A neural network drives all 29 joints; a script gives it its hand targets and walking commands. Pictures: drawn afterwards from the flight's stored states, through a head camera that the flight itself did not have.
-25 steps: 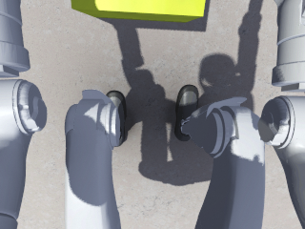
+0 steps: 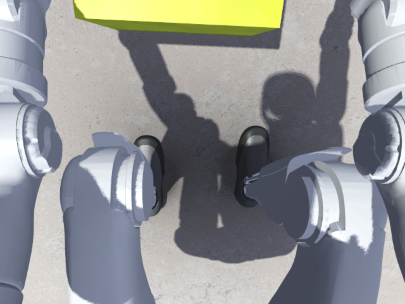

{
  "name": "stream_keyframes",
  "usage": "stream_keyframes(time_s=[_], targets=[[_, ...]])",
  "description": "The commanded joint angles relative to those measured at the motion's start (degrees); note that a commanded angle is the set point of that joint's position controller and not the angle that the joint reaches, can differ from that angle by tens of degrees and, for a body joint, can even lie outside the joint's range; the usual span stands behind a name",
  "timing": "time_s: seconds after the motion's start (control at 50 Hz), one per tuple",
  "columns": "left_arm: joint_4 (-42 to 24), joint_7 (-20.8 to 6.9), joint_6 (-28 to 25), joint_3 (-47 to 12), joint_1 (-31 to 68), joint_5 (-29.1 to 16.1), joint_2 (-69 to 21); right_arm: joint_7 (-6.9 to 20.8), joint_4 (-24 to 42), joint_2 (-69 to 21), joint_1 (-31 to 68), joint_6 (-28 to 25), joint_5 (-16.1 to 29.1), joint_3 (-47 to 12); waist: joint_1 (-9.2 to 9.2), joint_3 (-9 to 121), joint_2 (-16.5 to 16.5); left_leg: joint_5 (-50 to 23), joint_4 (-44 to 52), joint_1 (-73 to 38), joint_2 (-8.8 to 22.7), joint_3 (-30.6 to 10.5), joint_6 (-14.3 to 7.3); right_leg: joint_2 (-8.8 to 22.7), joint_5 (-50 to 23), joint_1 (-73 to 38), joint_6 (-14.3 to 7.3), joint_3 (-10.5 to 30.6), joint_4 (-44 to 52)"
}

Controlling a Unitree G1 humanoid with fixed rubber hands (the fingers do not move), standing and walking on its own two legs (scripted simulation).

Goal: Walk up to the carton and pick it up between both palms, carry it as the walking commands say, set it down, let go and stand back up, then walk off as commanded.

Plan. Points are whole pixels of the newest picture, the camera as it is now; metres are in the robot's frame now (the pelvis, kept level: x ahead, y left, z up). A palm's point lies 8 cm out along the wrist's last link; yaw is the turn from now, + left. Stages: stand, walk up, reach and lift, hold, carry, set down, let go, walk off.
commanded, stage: reach and lift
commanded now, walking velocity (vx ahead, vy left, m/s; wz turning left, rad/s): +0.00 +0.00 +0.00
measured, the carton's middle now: out of the picture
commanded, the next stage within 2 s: none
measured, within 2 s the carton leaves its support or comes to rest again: leaves its support in 1.72 s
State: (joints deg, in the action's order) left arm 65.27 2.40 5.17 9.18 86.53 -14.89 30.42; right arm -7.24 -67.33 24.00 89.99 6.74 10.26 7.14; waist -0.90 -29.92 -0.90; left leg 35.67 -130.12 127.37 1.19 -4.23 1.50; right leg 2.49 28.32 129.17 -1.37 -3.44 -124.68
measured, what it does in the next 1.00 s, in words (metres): stands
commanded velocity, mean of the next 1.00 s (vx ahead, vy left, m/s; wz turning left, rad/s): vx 0.00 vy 0.00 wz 0.00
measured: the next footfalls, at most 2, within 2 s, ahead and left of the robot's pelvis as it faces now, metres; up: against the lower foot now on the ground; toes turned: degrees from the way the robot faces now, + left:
none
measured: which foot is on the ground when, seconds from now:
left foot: down 0.00-1.00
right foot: down 0.00-1.00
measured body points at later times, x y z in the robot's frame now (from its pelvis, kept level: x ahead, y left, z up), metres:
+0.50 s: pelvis +0.00 +0.00 -0.01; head +0.39 +0.03 +0.20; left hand +0.56 +0.25 -0.21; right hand +0.58 -0.18 -0.20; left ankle +0.10 +0.13 -0.33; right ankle +0.14 -0.11 -0.33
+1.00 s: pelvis +0.00 +0.00 -0.01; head +0.39 +0.03 +0.20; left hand +0.56 +0.24 -0.21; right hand +0.59 -0.13 -0.20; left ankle +0.10 +0.13 -0.33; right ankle +0.14 -0.11 -0.33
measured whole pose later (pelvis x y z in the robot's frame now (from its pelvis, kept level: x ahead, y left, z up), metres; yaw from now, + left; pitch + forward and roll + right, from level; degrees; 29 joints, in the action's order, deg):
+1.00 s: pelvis +0.00 +0.00 -0.01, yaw +0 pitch +33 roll -3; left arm 64.6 2.9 3.5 3.5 87.0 -17.7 28.4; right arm -6.9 -71.3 18.6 94.8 4.0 12.4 3.0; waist -0.9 -29.8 -0.8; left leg 36.3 -132.7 129.4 1.2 -4.3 1.5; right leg 2.4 28.7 131.3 -1.4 -3.4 -127.1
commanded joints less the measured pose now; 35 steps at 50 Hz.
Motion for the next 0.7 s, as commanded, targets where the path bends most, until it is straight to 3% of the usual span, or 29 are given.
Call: stream_keyframes(time_s=[0.0, 0.02, 0.04, 0.06, 0.08, 0.1, 0.12, 0.14, 0.16, 0.18, 0.2, 0.22, 0.24, 0.26, 0.28, 0.32, 0.36, 0.4, 0.42, 0.44, 0.46, 0.5, 0.52, 0.54, 0.56, 0.58, 0.6, 0.64, 0.68], targets=[[-5.5, -0.2, -3.9, -9.7, 19.3, -1.3, 6.0, 0.8, 4.7, 4.9, 13.6, -4.1, 6.1, -2.0, -2.19, 78.2, 8.9, -22.7, 9.9, -26.9, 1.2, 6.1, 0.7, -3.9, -23.8, -43.9, 1.9, 2.7, 1.3], [-5.4, -0.4, -3.8, -10.3, 19.3, -1.8, 5.9, 1.4, -1.3, 2.7, 10.7, -3.2, 7.4, -3.2, -1.56, 78.8, 8.1, -23.4, 9.8, -30.2, 1.1, 5.1, 0.9, -3.0, -23.2, -43.6, 2.3, 1.4, -0.3], [-6.0, -0.3, -3.7, -10.2, 17.1, -1.3, 7.1, 1.2, -0.4, 4.7, 8.3, -3.4, 7.4, -1.6, -2.07, 78.9, 11.6, -25.8, 7.7, -30.7, 1.5, 6.6, 1.7, -3.0, -23.8, -41.6, 1.7, 2.5, 0.4], [-8.2, -0.2, -3.8, -10.6, 18.6, -2.0, 5.3, 1.5, 1.6, 3.9, 8.1, -4.1, 7.8, -1.1, -0.19, 80.8, 11.2, -25.7, 9.6, -31.5, 1.2, 5.9, 1.2, -3.3, -24.9, -44.4, 1.7, 1.6, 0.0], [-13.5, 0.2, -4.2, -6.5, 20.9, -1.2, 9.7, 1.1, 5.7, 5.5, 12.5, -3.7, 8.2, -2.0, -3.26, 82.2, 9.3, -25.2, 9.2, -31.3, 0.6, 6.6, 1.1, -3.1, -24.7, -45.8, 1.6, 2.5, -0.1], [-13.7, 0.6, -4.7, -5.9, 19.6, 0.0, 9.3, 1.3, 5.7, 5.0, 10.9, -4.3, 6.9, -1.8, -4.29, 82.2, 7.5, -26.5, 9.6, -31.8, 0.5, 6.6, 0.7, -3.8, -24.2, -43.2, 2.4, 1.5, 0.2], [-9.5, 0.5, -4.4, -9.0, 18.8, -1.3, 7.4, 1.2, 4.3, 5.2, 10.2, -4.3, 8.3, -2.4, -1.8, 83.0, 9.7, -26.4, 8.1, -33.6, 1.3, 6.5, 1.3, -3.6, -24.5, -44.2, 2.3, 0.9, 0.1], [-9.9, 0.4, -3.8, -8.4, 17.6, -2.6, 7.0, 0.7, 5.6, 6.7, 10.2, -4.3, 7.4, -2.9, -0.33, 82.6, 5.9, -26.4, 8.5, -31.2, 0.9, 5.5, 1.0, -2.9, -25.3, -45.4, 1.9, 1.7, 0.2], [-7.5, 0.4, -4.0, -8.6, 17.5, -2.2, 7.5, 1.1, 2.8, 4.6, 9.8, -4.1, 9.0, -3.4, -1.78, 80.9, 7.4, -22.8, 8.6, -29.3, 1.2, 6.8, 0.8, -3.1, -22.6, -45.8, 2.0, 1.5, 0.4], [-4.5, 0.8, -3.8, -9.1, 14.5, -2.4, 5.7, 0.7, 5.5, 4.2, 11.0, -4.5, 9.0, -4.4, -3.85, 81.3, 5.7, -26.4, 8.3, -28.0, 0.5, 6.9, 0.8, -3.6, -26.6, -47.2, 2.3, 2.0, -0.5], [-6.0, 0.6, -3.9, -9.3, 14.5, -1.9, 5.8, 0.9, 6.6, 4.3, 10.5, -4.6, 8.9, -3.7, -3.33, 80.3, 5.9, -25.9, 8.8, -29.0, 0.8, 6.2, 0.4, -4.0, -25.1, -44.7, 2.0, 2.0, 0.1], [-6.0, 0.6, -3.7, -8.4, 16.0, -2.3, 6.2, 1.0, 5.7, 3.3, 11.0, -4.0, 9.7, -5.3, -4.49, 80.7, 5.4, -23.5, 8.7, -27.0, 0.9, 6.9, 0.3, -3.5, -25.0, -47.5, 2.1, 2.6, 0.1], [-6.8, 0.1, -3.6, -10.5, 16.8, -4.0, 3.8, 0.9, 4.7, 2.5, 11.7, -4.1, 9.5, -4.9, -2.75, 81.6, 6.4, -24.4, 9.8, -27.1, 0.5, 6.3, 0.5, -3.1, -26.4, -49.0, 1.8, 2.5, -0.4], [-7.0, 0.1, -3.7, -8.5, 15.5, -1.7, 4.4, 1.1, 3.4, 3.0, 9.6, -4.2, 9.9, -4.8, -3.47, 79.8, 6.3, -23.3, 9.3, -24.3, 0.8, 7.4, 0.8, -3.9, -27.2, -48.4, 1.8, 2.5, 0.1], [-5.2, -0.4, -3.3, -11.4, 17.0, -2.6, 4.3, 1.4, 2.0, 3.3, 11.2, -3.8, 8.5, -3.8, -1.22, 77.9, 5.3, -21.6, 9.9, -24.4, 0.9, 5.9, 0.6, -3.3, -23.8, -44.8, 2.2, 2.0, -0.4], [-4.2, 0.2, -3.5, -7.6, 14.1, 0.0, 5.4, 1.2, 0.7, 2.8, 10.0, -3.3, 8.6, -3.9, -4.05, 77.8, 7.1, -22.0, 9.9, -25.9, 0.9, 7.0, 0.7, -3.7, -21.7, -43.1, 1.8, 2.6, 1.1], [-5.8, 0.2, -4.0, -8.1, 15.0, -0.6, 4.1, 1.2, 3.3, 1.0, 8.9, -4.1, 9.5, -4.5, -4.48, 78.8, 6.4, -22.0, 9.6, -24.8, 0.7, 7.2, 0.1, -4.6, -23.0, -46.0, 1.8, 2.9, 1.1], [-7.8, -0.4, -3.7, -9.6, 18.0, -1.4, 3.0, 1.2, 3.4, 1.1, 11.4, -3.5, 8.3, -4.4, -2.14, 78.8, 5.9, -23.1, 9.0, -27.4, 0.7, 6.5, 0.5, -3.8, -23.7, -44.7, 1.9, 2.2, 1.4], [-6.8, -0.5, -3.5, -11.6, 19.4, -2.6, 1.0, 1.3, 6.3, 0.7, 14.3, -4.0, 9.0, -5.7, -2.36, 77.9, 5.5, -20.8, 10.1, -27.8, 0.7, 6.3, 0.3, -3.8, -19.8, -43.7, 2.3, 1.7, 1.7], [-8.9, -0.5, -4.0, -10.7, 20.3, -2.1, 1.0, 1.7, 4.1, -1.2, 13.7, -4.3, 9.9, -4.8, -3.92, 77.1, 9.0, -23.1, 10.3, -25.2, 0.3, 7.1, 0.6, -4.8, -24.4, -44.3, 1.7, 2.5, 0.4], [-4.9, -0.7, -3.2, -10.6, 17.0, -2.0, -0.1, 1.3, 1.5, 1.3, 10.6, -3.6, 8.1, -3.8, -1.65, 78.0, 6.1, -21.6, 9.7, -26.2, 0.5, 6.2, 0.6, -4.0, -22.2, -44.5, 1.7, 1.8, 0.5], [-8.7, 0.0, -3.7, -11.6, 19.1, -1.8, 0.9, 1.2, 4.5, 0.7, 13.5, -4.3, 8.2, -3.2, -1.41, 80.4, 9.4, -24.3, 9.7, -29.9, 0.3, 6.1, 0.8, -4.7, -23.1, -42.9, 1.8, 1.7, 0.5], [-8.0, -0.5, -3.5, -12.3, 19.4, -3.7, -1.9, 1.3, 5.7, -2.5, 13.7, -4.4, 9.6, -6.5, -1.08, 78.8, 4.4, -24.0, 11.0, -27.8, -0.2, 5.6, 0.2, -4.5, -23.4, -44.8, 1.9, 1.0, 0.9], [-10.5, 0.0, -3.9, -11.0, 21.7, -1.3, -0.1, 1.2, 4.1, -1.8, 13.8, -4.6, 9.1, -4.9, -2.01, 80.6, 8.1, -24.8, 10.0, -30.2, 0.4, 6.4, 0.6, -4.8, -24.6, -45.2, 2.0, 1.3, 0.7], [-6.2, -0.9, -3.6, -14.2, 19.6, -3.7, -3.1, 1.8, 1.9, -5.0, 13.4, -4.1, 9.3, -8.4, -1.87, 78.1, 4.0, -22.3, 10.6, -25.8, -0.1, 6.8, 0.6, -4.2, -23.3, -48.3, 1.8, 2.1, 1.7], [-10.5, -0.9, -3.9, -13.8, 20.5, -2.5, -2.9, 2.2, 1.4, -5.6, 12.1, -4.0, 8.1, -6.2, -0.41, 78.6, 4.8, -22.3, 10.3, -26.1, -0.5, 5.8, 0.1, -4.8, -24.5, -46.3, 1.9, 0.9, 0.0], [-9.7, -0.2, -4.1, -12.5, 22.8, -1.3, -0.4, 1.8, 1.6, -4.6, 13.6, -4.2, 9.4, -5.5, -1.96, 76.7, 7.8, -23.1, 10.5, -27.5, 0.2, 6.3, 0.3, -5.3, -23.6, -43.7, 2.0, 2.0, 1.0], [-7.2, -0.1, -4.3, -11.7, 21.0, -1.4, -2.3, 1.6, 2.4, -5.8, 13.8, -4.4, 9.1, -5.6, -4.22, 76.1, 7.0, -23.2, 11.1, -27.3, -0.5, 7.1, 0.2, -5.2, -22.8, -44.3, 2.0, 2.2, 1.8], [-4.8, -1.1, -3.6, -14.9, 19.4, -2.6, -6.6, 1.7, -0.1, -4.8, 10.4, -4.4, 7.1, -4.0, 1.83, 76.1, 8.4, -22.6, 9.7, -28.5, -0.9, 6.3, 0.9, -5.1, -22.7, -43.0, 1.6, 1.3, 1.8]])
